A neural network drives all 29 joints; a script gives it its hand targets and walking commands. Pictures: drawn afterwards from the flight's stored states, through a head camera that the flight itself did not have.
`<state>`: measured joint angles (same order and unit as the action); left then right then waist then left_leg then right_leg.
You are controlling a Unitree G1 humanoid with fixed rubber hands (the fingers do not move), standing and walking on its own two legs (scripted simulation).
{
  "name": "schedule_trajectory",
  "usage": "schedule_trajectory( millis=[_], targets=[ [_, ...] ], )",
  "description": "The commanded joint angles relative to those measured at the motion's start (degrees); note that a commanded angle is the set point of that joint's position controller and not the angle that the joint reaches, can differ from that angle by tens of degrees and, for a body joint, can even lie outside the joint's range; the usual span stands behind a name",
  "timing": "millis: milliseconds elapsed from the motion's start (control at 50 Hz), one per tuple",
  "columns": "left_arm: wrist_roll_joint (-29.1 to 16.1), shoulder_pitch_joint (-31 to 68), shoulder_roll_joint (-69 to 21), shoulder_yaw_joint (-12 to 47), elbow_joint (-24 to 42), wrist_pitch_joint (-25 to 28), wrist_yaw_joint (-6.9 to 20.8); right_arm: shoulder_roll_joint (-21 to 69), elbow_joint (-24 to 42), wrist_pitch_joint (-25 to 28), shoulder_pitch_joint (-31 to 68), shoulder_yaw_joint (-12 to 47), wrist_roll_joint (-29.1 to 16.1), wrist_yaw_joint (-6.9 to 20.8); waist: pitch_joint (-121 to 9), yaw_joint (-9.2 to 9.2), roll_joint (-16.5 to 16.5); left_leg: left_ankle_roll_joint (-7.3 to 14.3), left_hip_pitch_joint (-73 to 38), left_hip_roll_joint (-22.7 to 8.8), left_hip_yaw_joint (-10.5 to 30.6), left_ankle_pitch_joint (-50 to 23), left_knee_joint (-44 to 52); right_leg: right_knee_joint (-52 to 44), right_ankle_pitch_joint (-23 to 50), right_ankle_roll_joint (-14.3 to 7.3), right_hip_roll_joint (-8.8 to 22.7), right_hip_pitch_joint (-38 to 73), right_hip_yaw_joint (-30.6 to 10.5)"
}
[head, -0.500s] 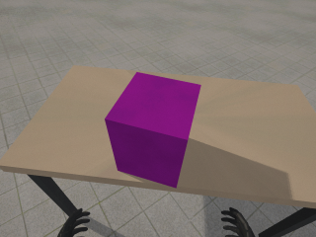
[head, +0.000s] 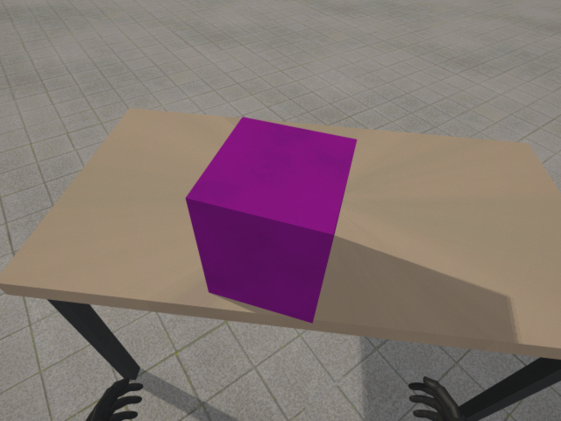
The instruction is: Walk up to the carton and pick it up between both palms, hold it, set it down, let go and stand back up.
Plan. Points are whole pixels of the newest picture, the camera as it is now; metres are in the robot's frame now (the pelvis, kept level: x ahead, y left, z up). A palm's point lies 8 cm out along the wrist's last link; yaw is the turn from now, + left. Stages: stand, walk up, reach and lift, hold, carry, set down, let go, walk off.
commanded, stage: stand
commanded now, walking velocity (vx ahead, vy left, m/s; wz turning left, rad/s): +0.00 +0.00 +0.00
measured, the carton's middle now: (277, 221) +0.45 +0.00 +0.02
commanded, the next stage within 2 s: none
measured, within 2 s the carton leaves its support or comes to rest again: neither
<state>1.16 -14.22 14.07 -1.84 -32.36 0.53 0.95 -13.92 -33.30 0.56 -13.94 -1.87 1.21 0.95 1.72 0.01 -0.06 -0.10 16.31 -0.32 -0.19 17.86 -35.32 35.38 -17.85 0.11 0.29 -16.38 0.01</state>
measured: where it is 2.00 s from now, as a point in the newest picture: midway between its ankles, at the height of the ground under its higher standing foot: outside the picture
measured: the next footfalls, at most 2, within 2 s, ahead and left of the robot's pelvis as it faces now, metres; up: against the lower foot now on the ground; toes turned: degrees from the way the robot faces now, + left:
none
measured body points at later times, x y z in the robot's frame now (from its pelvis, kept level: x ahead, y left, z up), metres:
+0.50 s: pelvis -0.01 +0.00 +0.00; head +0.01 +0.00 +0.45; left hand +0.13 +0.25 -0.09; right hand +0.12 -0.26 -0.09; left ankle +0.01 +0.12 -0.73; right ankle +0.01 -0.12 -0.73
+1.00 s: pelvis +0.00 +0.00 +0.00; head +0.01 +0.00 +0.45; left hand +0.13 +0.25 -0.09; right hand +0.12 -0.26 -0.10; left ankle +0.01 +0.12 -0.73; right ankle +0.01 -0.12 -0.73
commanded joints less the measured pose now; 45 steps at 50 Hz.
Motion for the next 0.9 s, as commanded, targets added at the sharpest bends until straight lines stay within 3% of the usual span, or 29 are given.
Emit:
schedule_trajectory(
  millis=[0, 260, 280, 380, 480, 640, 880],
  targets=[
    [0.0, 1.1, 6.2, -1.9, 4.8, 1.4, -0.2, -6.3, 5.2, 1.3, 1.2, -2.0, -0.1, -0.2, -2.6, 0.0, 0.1, 1.8, -0.2, -4.0, 4.8, -4.5, 6.3, -6.5, 4.6, -1.9, 4.1, 0.2, -4.8],
    [-0.1, -0.1, 6.7, -1.7, 4.2, 1.4, -0.4, -6.7, 4.6, 1.3, 0.1, -1.7, -0.1, -0.4, -2.2, 0.0, 0.1, 1.9, 0.0, -4.3, 5.0, -3.6, 7.1, -7.1, 3.8, -2.0, 4.3, 0.0, -5.1],
    [-0.4, 0.1, 6.5, -1.5, 3.9, 1.3, -0.5, -6.8, 4.2, 1.2, -0.4, -1.8, -0.2, -0.4, -1.3, -0.23, -1.1, 1.8, 0.2, -4.1, 4.6, -3.0, 7.3, -7.5, 3.2, -1.9, 4.0, -0.7, -5.0],
    [-0.3, -1.0, 6.8, -1.5, 3.4, 1.2, -0.6, -7.0, 3.9, 1.1, -0.1, -1.8, 0.0, -0.5, -1.4, 0.36, 0.6, 2.0, 1.1, -4.4, 5.3, -1.8, 8.2, -7.2, 3.3, -1.8, 3.9, 0.3, -4.8],
    [-0.4, -0.2, 6.9, -1.2, 3.3, 1.4, -0.7, -6.6, 3.3, 1.1, -1.0, -1.6, -0.1, -0.5, -2.9, -0.42, -0.5, 1.7, -0.2, -3.9, 4.6, -4.6, 6.8, -7.3, 4.7, -2.0, 4.3, 0.0, -4.9],
    [-0.5, -1.0, 7.1, -1.0, 2.8, 1.3, -0.9, -7.2, 2.9, 1.0, -1.2, -1.4, -0.2, -0.6, -2.7, -0.16, 0.4, 2.0, -0.7, -4.3, 4.9, -7.2, 7.0, -6.8, 7.6, -2.0, 4.3, 1.1, -5.1],
    [-0.6, -1.2, 7.5, -0.8, 2.4, 1.0, -0.8, -7.3, 2.5, 0.7, -1.5, -1.3, -0.3, -0.7, -1.2, -0.21, -0.4, 1.8, -0.7, -4.3, 4.7, -5.7, 7.3, -7.9, 6.1, -2.2, 4.3, 0.1, -5.4]
  ],
)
